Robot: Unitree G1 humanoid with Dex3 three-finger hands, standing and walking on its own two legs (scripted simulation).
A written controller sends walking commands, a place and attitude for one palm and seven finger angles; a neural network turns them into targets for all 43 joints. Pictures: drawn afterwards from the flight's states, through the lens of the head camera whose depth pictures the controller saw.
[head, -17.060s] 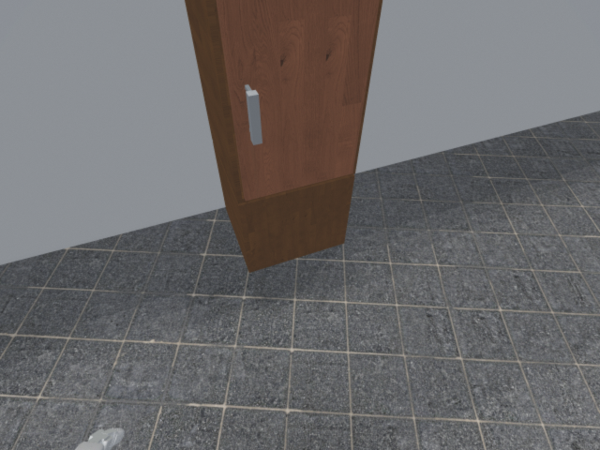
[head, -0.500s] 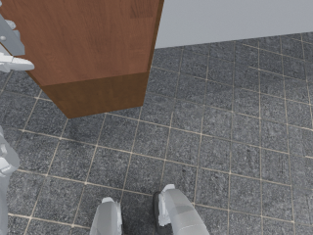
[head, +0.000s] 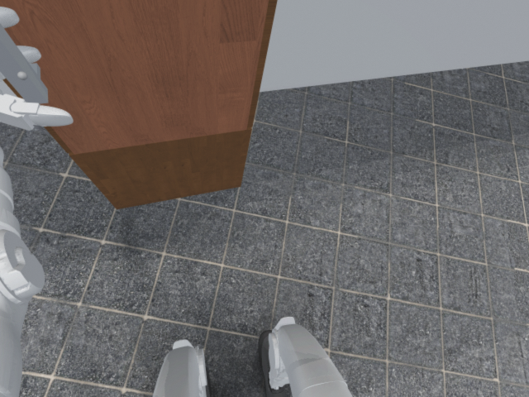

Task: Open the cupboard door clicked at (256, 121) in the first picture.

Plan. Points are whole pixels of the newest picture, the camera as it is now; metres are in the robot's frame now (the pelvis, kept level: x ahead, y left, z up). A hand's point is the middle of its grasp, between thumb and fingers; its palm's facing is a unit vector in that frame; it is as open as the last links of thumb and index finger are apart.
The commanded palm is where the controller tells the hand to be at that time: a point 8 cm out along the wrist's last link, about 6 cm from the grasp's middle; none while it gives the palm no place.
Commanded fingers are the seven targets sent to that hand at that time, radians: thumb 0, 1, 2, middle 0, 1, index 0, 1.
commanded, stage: slide the fingers in behind the handle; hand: left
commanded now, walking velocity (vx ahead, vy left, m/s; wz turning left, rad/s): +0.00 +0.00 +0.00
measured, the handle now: (10, 48) +0.59 +0.28 +0.06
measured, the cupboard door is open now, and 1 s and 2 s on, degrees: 0 0 26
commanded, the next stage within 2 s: close the thumb around the handle in 0.10 s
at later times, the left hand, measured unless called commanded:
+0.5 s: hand (25, 75) +0.55 +0.25 +0.06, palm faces +0.11 -0.99 -0.02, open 11.4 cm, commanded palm +0.53 +0.28 +0.06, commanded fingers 0.00 0.40 0.68 -0.36 -1.30 -0.36 -1.30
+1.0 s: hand (30, 75) +0.55 +0.25 +0.06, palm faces +0.11 -0.99 -0.02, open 5.9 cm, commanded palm +0.53 +0.28 +0.06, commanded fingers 0.00 0.90 0.90 -0.40 -1.35 -0.40 -1.35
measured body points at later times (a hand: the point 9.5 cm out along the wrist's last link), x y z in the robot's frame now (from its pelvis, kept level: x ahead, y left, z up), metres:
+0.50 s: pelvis +0.00 +0.01 +0.00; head +0.18 +0.05 +0.41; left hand +0.53 +0.31 +0.06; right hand -0.02 -0.25 -0.10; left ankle -0.02 +0.10 -0.65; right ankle +0.04 -0.13 -0.65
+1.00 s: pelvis +0.00 +0.00 +0.00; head +0.18 +0.03 +0.41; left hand +0.53 +0.30 +0.06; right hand -0.02 -0.26 -0.10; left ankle -0.02 +0.10 -0.65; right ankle +0.04 -0.13 -0.65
